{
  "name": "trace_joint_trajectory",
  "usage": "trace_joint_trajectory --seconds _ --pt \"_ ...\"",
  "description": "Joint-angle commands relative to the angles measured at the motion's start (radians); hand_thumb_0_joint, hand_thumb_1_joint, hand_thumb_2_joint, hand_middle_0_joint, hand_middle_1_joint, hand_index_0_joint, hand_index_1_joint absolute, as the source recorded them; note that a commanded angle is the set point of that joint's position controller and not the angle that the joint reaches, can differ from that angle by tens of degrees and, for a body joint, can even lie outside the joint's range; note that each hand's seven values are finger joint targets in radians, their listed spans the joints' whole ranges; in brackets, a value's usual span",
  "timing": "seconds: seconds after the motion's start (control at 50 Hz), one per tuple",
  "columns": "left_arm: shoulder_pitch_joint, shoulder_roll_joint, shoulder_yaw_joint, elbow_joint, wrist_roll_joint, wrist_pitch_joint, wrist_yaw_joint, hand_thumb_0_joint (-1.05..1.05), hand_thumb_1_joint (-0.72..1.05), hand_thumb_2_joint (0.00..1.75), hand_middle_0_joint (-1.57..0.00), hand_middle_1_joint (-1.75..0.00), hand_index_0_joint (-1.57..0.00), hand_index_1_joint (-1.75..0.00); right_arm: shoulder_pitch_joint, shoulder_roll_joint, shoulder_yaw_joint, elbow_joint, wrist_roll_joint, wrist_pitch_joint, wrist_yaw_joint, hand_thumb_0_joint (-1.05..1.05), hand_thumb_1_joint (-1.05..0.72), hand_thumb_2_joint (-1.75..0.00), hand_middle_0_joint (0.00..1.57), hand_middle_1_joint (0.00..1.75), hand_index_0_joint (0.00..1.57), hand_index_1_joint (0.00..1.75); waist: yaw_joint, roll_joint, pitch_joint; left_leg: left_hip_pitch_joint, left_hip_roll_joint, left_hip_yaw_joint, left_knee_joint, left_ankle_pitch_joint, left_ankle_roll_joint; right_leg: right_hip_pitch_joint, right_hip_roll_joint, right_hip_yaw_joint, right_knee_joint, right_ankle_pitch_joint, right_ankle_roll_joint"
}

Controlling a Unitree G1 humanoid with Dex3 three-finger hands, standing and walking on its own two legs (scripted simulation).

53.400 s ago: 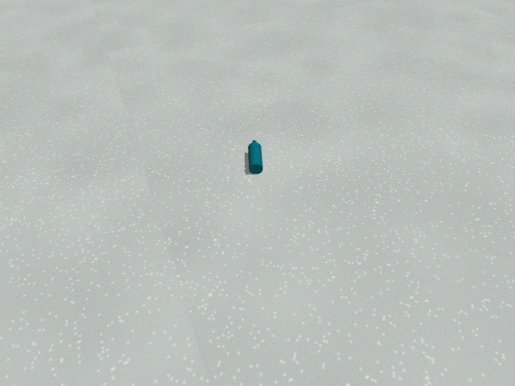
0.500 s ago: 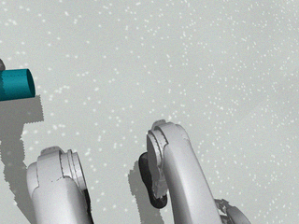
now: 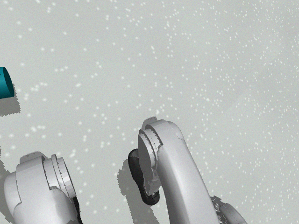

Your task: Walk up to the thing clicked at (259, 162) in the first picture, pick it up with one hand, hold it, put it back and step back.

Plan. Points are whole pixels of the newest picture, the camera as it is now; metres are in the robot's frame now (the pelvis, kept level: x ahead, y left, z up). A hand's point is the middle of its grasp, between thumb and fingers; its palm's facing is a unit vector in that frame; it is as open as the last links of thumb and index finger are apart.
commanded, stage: rest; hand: left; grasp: from above
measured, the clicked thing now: out of the picture +0.48 +0.36 -0.25
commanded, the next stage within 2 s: open in 0.68 s
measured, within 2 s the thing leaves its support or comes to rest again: rests again in 0.24 s
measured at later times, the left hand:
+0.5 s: hand out of the picture +0.47 +0.33 -0.24, palm faces -0.47 -0.07 -0.88, open 10.5 cm
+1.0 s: hand out of the picture +0.47 +0.33 -0.24, palm faces -0.47 -0.07 -0.88, open 10.8 cm
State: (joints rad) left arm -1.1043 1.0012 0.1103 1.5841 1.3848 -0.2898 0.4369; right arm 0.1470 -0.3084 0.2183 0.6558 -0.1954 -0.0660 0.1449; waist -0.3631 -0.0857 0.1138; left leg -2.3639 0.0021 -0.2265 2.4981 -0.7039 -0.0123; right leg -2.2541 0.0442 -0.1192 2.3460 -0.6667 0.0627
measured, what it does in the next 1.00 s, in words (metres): stands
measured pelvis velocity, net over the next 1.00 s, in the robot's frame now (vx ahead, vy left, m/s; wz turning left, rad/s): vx -0.01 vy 0.00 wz -0.04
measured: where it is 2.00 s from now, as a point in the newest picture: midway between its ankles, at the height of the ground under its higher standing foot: (112, 203)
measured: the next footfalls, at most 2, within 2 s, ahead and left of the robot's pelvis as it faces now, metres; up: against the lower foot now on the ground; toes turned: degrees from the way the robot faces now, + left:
none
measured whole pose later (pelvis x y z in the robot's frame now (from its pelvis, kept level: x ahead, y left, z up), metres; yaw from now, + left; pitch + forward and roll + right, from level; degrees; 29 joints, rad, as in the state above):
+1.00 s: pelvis -0.01 +0.00 -0.01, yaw -2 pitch +28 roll -15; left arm -1.11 1.11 0.08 1.67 1.37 -0.30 0.50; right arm 0.11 -0.34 0.32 0.61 -0.23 -0.14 0.16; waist -0.40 -0.14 0.18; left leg -2.35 0.01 -0.27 2.54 -0.71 -0.01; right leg -2.23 0.07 -0.16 2.35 -0.64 0.07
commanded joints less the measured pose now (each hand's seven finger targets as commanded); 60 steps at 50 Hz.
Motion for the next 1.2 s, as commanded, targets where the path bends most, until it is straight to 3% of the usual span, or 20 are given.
trace_joint_trajectory --seconds 0.0,0.18,0.2,0.24,0.26,0.34,0.44,0.46,0.52,0.54,0.58,0.6,0.66,0.76,0.84,0.92,0.94,1.04,1.1,1.18 --pt "-0.309 0.302 0.042 -0.144 -0.015 0.000 0.062 0.00 0.70 0.85 -0.99 -0.81 -1.02 -0.78 0.211 -0.322 -0.087 0.000 -0.007 -0.002 -0.012 0.00 -0.90 -0.90 0.20 0.30 0.20 0.30 -0.027 0.517 -0.701 0.566 0.023 0.112 -0.238 0.258 0.020 0.342 0.031 -0.118 -0.189 0.267 -0.095" --pt "-0.293 0.296 0.028 -0.119 -0.020 0.007 0.076 0.00 0.71 0.86 -0.99 -0.82 -1.02 -0.79 0.197 -0.335 -0.070 -0.011 -0.017 -0.021 -0.012 0.00 -0.91 -0.90 0.20 0.30 0.20 0.30 -0.042 0.532 -0.682 0.581 0.029 0.095 -0.226 0.283 0.014 0.341 0.037 -0.134 -0.178 0.291 -0.094" --pt "-0.285 0.332 0.045 -0.120 -0.016 0.007 0.080 0.00 0.72 0.88 -1.00 -0.84 -1.03 -0.81 0.202 -0.336 -0.068 -0.007 -0.019 -0.019 -0.011 0.00 -0.91 -0.90 0.20 0.30 0.20 0.30 -0.041 0.538 -0.693 0.579 0.032 0.093 -0.230 0.280 0.016 0.360 0.040 -0.135 -0.179 0.292 -0.092" --pt "-0.296 0.275 0.006 -0.106 -0.020 0.011 0.076 0.00 0.71 0.87 -0.99 -0.83 -1.02 -0.80 0.195 -0.332 -0.063 -0.012 -0.021 -0.023 -0.009 0.00 -0.91 -0.90 0.20 0.30 0.20 0.30 -0.053 0.542 -0.662 0.579 0.032 0.090 -0.229 0.273 0.012 0.333 0.039 -0.137 -0.177 0.284 -0.095" --pt "-0.297 0.320 0.034 -0.119 -0.023 0.008 0.081 0.00 0.70 0.88 -0.98 -0.84 -1.01 -0.81 0.192 -0.345 -0.065 -0.010 -0.023 -0.023 -0.009 0.00 -0.91 -0.90 0.20 0.30 0.20 0.30 -0.056 0.542 -0.672 0.582 0.034 0.087 -0.220 0.283 0.014 0.340 0.041 -0.140 -0.178 0.293 -0.093" --pt "-0.281 0.342 0.044 -0.114 -0.010 0.010 0.081 0.00 0.68 0.85 -0.97 -0.81 -1.00 -0.78 0.202 -0.349 -0.058 -0.013 -0.026 -0.028 -0.006 0.00 -0.91 -0.90 0.20 0.30 0.20 0.30 -0.059 0.548 -0.644 0.588 0.036 0.087 -0.214 0.283 0.013 0.339 0.041 -0.140 -0.176 0.290 -0.093" --pt "-0.291 0.299 0.001 -0.098 -0.027 0.006 0.086 0.00 0.64 0.85 -0.93 -0.82 -0.96 -0.79 0.187 -0.346 -0.040 -0.024 -0.029 -0.037 -0.003 0.00 -0.90 -0.90 0.20 0.30 0.20 0.30 -0.075 0.545 -0.638 0.579 0.037 0.080 -0.219 0.274 0.013 0.349 0.043 -0.147 -0.177 0.292 -0.089" --pt "-0.282 0.346 0.027 -0.096 -0.027 0.006 0.090 0.00 0.63 0.85 -0.93 -0.82 -0.96 -0.79 0.181 -0.354 -0.042 -0.017 -0.026 -0.038 -0.005 0.00 -0.91 -0.90 0.20 0.30 0.20 0.30 -0.066 0.533 -0.638 0.562 0.039 0.077 -0.214 0.260 0.016 0.348 0.046 -0.146 -0.176 0.282 -0.090" --pt "-0.280 0.324 0.012 -0.086 -0.025 0.005 0.092 0.00 0.64 0.86 -0.94 -0.82 -0.96 -0.79 0.178 -0.365 -0.039 -0.033 -0.030 -0.042 -0.004 0.00 -0.91 -0.90 0.20 0.30 0.20 0.30 -0.076 0.531 -0.608 0.565 0.038 0.074 -0.211 0.274 0.011 0.333 0.043 -0.151 -0.173 0.287 -0.094" --pt "-0.267 0.355 0.031 -0.074 -0.025 0.004 0.097 0.00 0.62 0.86 -0.93 -0.82 -0.95 -0.79 0.173 -0.354 -0.033 -0.022 -0.029 -0.040 -0.005 0.00 -0.90 -0.90 0.20 0.30 0.20 0.30 -0.064 0.530 -0.621 0.559 0.042 0.073 -0.219 0.242 0.014 0.343 0.048 -0.150 -0.179 0.264 -0.092" --pt "-0.288 0.293 -0.018 -0.072 -0.034 0.001 0.093 0.00 0.61 0.83 -0.91 -0.82 -0.94 -0.78 0.170 -0.351 -0.025 -0.033 -0.031 -0.046 -0.001 0.00 -0.91 -0.90 0.20 0.30 0.20 0.30 -0.086 0.534 -0.594 0.540 0.037 0.076 -0.221 0.230 0.016 0.343 0.047 -0.151 -0.183 0.263 -0.089" --pt "-0.278 0.338 0.009 -0.070 -0.039 -0.001 0.100 0.00 0.60 0.83 -0.90 -0.82 -0.93 -0.79 0.163 -0.356 -0.025 -0.030 -0.031 -0.046 -0.003 0.00 -0.91 -0.90 0.20 0.30 0.20 0.30 -0.070 0.520 -0.613 0.546 0.042 0.069 -0.227 0.228 0.016 0.359 0.050 -0.155 -0.184 0.265 -0.085" --pt "-0.262 0.364 0.022 -0.055 -0.029 0.002 0.099 0.00 0.58 0.85 -0.89 -0.82 -0.92 -0.79 0.174 -0.366 -0.019 -0.030 -0.027 -0.050 -0.003 0.00 -0.91 -0.90 0.20 0.30 0.20 0.30 -0.076 0.508 -0.595 0.542 0.042 0.068 -0.213 0.250 0.016 0.350 0.049 -0.154 -0.179 0.275 -0.088" --pt "-0.268 0.340 -0.004 -0.048 -0.044 -0.004 0.098 0.00 0.56 0.81 -0.88 -0.80 -0.91 -0.77 0.155 -0.365 -0.011 -0.038 -0.027 -0.058 -0.002 0.00 -0.91 -0.90 0.20 0.30 0.20 0.30 -0.082 0.489 -0.587 0.519 0.043 0.067 -0.210 0.220 0.021 0.361 0.052 -0.156 -0.186 0.259 -0.085" --pt "-0.257 0.354 -0.001 -0.040 -0.034 -0.006 0.100 0.00 0.24 0.75 -0.56 -0.82 -0.60 -0.78 0.169 -0.363 -0.007 -0.035 -0.029 -0.061 0.000 0.00 -0.90 -0.90 0.20 0.30 0.20 0.30 -0.083 0.500 -0.583 0.535 0.046 0.059 -0.222 0.220 0.018 0.353 0.052 -0.159 -0.180 0.258 -0.082" --pt "-0.281 0.332 -0.024 -0.060 -0.045 -0.011 0.104 0.00 -0.08 0.77 -0.38 -0.86 -0.41 -0.83 0.152 -0.357 0.000 -0.039 -0.028 -0.068 0.002 0.00 -0.90 -0.90 0.20 0.30 0.20 0.30 -0.083 0.513 -0.590 0.536 0.047 0.061 -0.221 0.224 0.019 0.372 0.054 -0.157 -0.186 0.270 -0.080" --pt "-0.266 0.361 -0.005 -0.051 -0.043 -0.010 0.109 0.00 -0.12 0.77 -0.36 -0.85 -0.39 -0.83 0.154 -0.374 -0.005 -0.040 -0.026 -0.068 0.000 0.00 -0.90 -0.90 0.20 0.30 0.20 0.30 -0.082 0.492 -0.589 0.533 0.046 0.058 -0.213 0.227 0.019 0.358 0.052 -0.160 -0.184 0.268 -0.082" --pt "-0.254 0.355 0.000 -0.028 -0.042 -0.005 0.110 0.00 -0.27 0.83 -0.26 -0.91 -0.28 -0.89 0.161 -0.365 0.003 -0.029 -0.031 -0.070 0.003 0.00 -0.90 -0.90 0.20 0.30 0.20 0.30 -0.086 0.501 -0.554 0.524 0.049 0.055 -0.212 0.222 0.014 0.336 0.047 -0.159 -0.184 0.256 -0.084" --pt "-0.290 0.332 -0.028 -0.071 -0.049 -0.002 0.104 0.00 -0.34 0.88 -0.20 -0.95 -0.22 -0.93 0.152 -0.365 0.000 -0.039 -0.030 -0.072 0.003 0.00 -0.90 -0.90 0.20 0.30 0.20 0.30 -0.086 0.509 -0.585 0.526 0.048 0.062 -0.214 0.225 0.016 0.365 0.050 -0.157 -0.195 0.270 -0.082" --pt "-0.249 0.347 -0.021 -0.031 -0.049 0.008 0.098 0.00 -0.43 0.93 -0.13 -1.01 -0.15 -0.99 0.147 -0.379 -0.005 -0.039 -0.027 -0.068 0.003 0.00 -0.90 -0.90 0.20 0.30 0.20 0.30 -0.077 0.511 -0.574 0.533 0.049 0.047 -0.222 0.223 0.009 0.330 0.048 -0.166 -0.182 0.257 -0.087"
